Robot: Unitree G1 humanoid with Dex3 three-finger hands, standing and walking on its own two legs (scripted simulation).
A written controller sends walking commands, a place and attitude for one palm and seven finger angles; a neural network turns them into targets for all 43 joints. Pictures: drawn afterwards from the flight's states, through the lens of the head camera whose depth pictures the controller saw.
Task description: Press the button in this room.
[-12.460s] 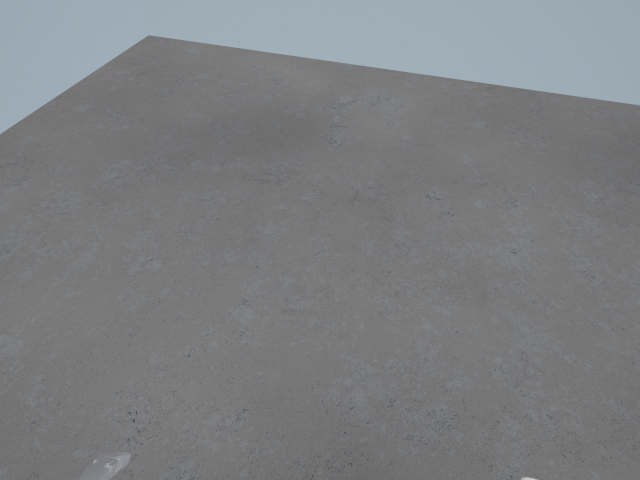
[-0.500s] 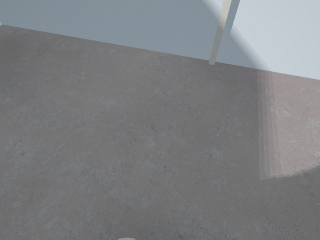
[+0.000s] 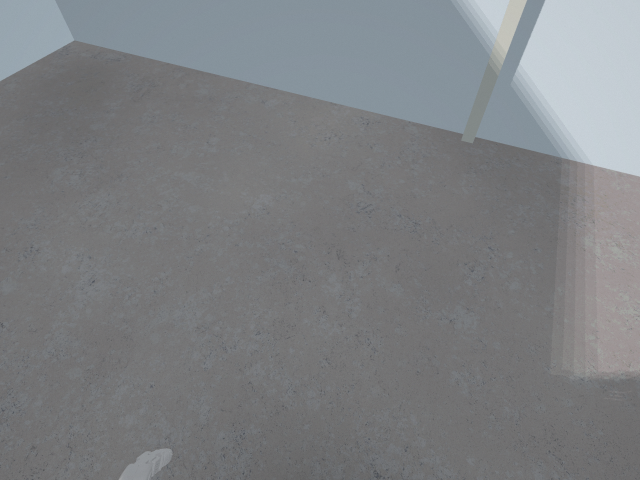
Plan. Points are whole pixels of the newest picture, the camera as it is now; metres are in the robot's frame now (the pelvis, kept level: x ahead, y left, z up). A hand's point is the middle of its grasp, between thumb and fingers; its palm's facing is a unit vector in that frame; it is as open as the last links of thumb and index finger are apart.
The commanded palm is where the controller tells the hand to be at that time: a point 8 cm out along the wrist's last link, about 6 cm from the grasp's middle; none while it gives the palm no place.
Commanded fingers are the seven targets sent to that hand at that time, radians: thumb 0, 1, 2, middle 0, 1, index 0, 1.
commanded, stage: turn or walk to find it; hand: left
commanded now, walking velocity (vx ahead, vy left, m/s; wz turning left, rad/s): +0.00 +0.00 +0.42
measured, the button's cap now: out of the picture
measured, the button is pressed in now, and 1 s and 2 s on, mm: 0 0 0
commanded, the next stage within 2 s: none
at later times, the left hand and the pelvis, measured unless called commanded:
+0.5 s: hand out of the picture -0.05 +0.19 -0.17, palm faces +0.29 -0.93 -0.24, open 7.4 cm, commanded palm none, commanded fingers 0.00 0.90 0.90 -0.20 -0.30 -0.20 -0.30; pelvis -0.04 -0.01 -0.01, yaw +15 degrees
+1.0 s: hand out of the picture -0.04 +0.23 -0.15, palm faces +0.42 -0.87 -0.26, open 7.4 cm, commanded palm none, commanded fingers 0.00 0.90 0.90 -0.20 -0.30 -0.20 -0.30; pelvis -0.06 +0.00 +0.00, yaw +25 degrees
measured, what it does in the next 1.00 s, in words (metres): steps on the spot, turning left: right foot, then left foot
